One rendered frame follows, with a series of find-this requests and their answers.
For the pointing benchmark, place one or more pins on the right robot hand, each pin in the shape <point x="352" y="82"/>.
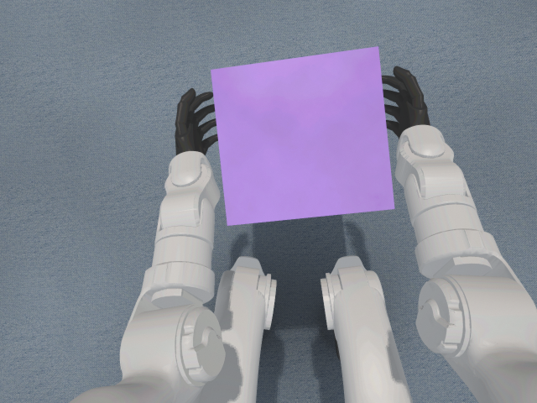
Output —
<point x="412" y="109"/>

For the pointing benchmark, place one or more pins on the robot right forearm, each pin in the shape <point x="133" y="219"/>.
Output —
<point x="449" y="234"/>

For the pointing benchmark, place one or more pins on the robot right foot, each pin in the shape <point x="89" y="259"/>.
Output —
<point x="337" y="350"/>

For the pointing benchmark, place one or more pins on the right robot upper arm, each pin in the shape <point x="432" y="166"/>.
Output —
<point x="486" y="329"/>

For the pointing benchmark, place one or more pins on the robot right thigh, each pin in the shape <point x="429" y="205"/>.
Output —
<point x="371" y="368"/>

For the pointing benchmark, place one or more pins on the robot left forearm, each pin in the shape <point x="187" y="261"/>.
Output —
<point x="181" y="270"/>

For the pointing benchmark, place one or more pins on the left robot hand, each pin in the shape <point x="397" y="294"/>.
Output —
<point x="188" y="136"/>

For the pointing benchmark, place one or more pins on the carton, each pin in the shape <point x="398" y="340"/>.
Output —
<point x="303" y="137"/>

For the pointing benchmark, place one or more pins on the left robot upper arm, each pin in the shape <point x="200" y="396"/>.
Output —
<point x="167" y="356"/>

